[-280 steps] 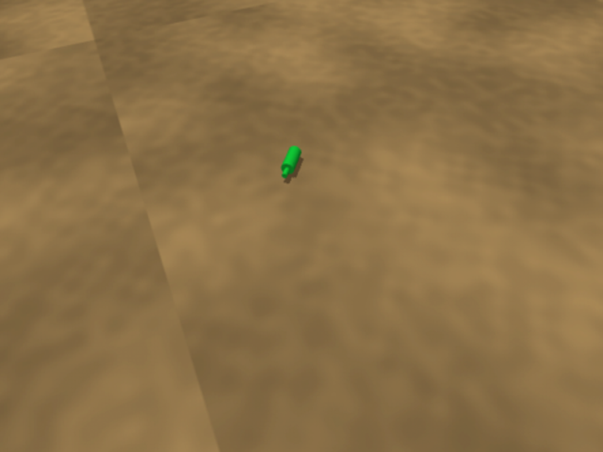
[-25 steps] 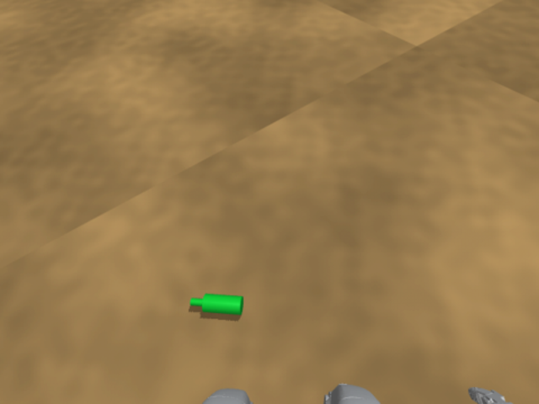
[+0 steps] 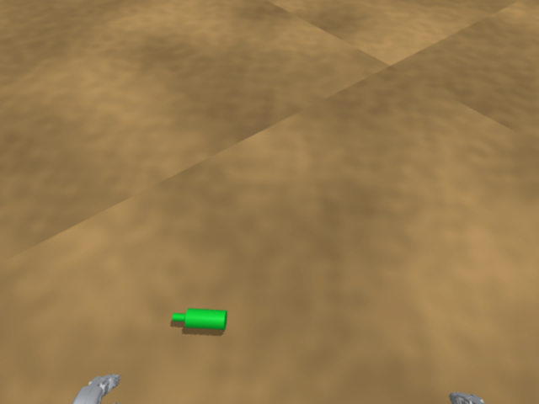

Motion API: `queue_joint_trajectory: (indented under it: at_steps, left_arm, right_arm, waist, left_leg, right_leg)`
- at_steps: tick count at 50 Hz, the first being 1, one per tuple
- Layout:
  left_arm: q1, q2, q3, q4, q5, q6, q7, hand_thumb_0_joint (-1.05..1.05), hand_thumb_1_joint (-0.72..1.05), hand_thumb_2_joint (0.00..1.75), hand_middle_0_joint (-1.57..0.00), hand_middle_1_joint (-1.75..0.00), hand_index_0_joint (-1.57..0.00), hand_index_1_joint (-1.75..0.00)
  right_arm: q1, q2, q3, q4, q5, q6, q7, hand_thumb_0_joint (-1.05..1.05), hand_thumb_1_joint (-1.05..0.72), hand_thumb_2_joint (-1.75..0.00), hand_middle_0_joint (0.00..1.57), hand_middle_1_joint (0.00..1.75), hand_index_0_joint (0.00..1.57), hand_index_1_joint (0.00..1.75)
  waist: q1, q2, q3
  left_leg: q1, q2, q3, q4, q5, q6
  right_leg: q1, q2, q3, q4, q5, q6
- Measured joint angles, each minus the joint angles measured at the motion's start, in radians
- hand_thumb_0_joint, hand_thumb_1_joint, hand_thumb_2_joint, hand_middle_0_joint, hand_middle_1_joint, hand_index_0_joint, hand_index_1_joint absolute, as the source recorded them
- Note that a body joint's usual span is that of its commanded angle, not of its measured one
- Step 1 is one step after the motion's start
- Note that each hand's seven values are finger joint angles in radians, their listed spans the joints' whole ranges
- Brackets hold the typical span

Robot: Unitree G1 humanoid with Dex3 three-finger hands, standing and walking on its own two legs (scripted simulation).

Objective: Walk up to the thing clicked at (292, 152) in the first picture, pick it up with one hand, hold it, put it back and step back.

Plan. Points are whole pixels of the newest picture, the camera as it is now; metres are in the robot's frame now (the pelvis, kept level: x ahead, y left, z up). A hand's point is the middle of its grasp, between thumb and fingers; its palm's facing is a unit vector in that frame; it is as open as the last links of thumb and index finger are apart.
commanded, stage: walk up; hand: left
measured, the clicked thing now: (199, 318) +0.46 +0.26 -0.74
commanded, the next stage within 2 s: stand in 0.88 s
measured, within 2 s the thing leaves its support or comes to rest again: neither
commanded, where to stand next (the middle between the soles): +0.07 +0.02 m, yaw -3 degrees
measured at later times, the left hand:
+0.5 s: hand out of the picture +0.09 +0.26 -0.15, palm faces -0.01 -0.94 -0.33, open 7.4 cm
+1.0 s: hand out of the picture +0.10 +0.25 -0.15, palm faces -0.01 -0.94 -0.33, open 7.4 cm
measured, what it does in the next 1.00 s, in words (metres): stands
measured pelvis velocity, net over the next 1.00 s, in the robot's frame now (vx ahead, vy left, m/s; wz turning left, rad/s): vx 0.01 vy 0.00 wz -0.01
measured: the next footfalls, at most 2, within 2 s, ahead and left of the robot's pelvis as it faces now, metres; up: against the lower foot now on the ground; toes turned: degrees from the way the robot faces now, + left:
none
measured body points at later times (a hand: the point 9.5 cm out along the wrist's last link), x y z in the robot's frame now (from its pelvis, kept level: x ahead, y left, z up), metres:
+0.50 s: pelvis +0.01 +0.00 +0.01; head +0.02 +0.00 +0.46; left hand +0.09 +0.31 -0.13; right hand +0.09 -0.30 -0.12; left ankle -0.01 +0.13 -0.74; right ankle +0.01 -0.13 -0.74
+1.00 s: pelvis +0.01 +0.00 +0.01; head +0.02 +0.01 +0.46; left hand +0.10 +0.30 -0.12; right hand +0.09 -0.30 -0.12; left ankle -0.01 +0.13 -0.74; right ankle +0.01 -0.13 -0.74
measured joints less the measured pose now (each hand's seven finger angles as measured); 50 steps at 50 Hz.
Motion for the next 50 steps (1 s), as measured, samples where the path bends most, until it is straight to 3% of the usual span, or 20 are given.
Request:
queue_joint_trajectory:
  at_steps: [23, 50]
  left_arm:
    - [0.013, -0.014, 0.002, 0.080, 0.012, 0.013, -0.005, 0.00, 0.90, 0.90, -0.20, -0.30, -0.20, -0.30]
    - [0.012, -0.023, 0.007, 0.061, 0.012, 0.008, 0.006, 0.00, 0.90, 0.90, -0.20, -0.30, -0.21, -0.30]
  right_arm:
    - [-0.026, 0.009, -0.003, 0.041, -0.006, 0.010, 0.007, 0.01, -0.90, -0.89, 0.20, 0.30, 0.20, 0.30]
    - [-0.030, 0.014, 0.001, 0.030, -0.005, 0.016, 0.003, 0.01, -0.90, -0.89, 0.20, 0.30, 0.20, 0.30]
  waist:
    - [0.004, 0.024, -0.013]
    - [0.000, 0.020, -0.005]
  left_leg:
    - [0.081, -0.008, 0.011, -0.133, 0.059, 0.004]
    - [0.104, -0.003, 0.015, -0.169, 0.071, 0.001]
  right_leg:
    - [0.067, -0.008, 0.009, -0.108, 0.049, 0.009]
    - [0.090, -0.003, 0.012, -0.150, 0.065, 0.008]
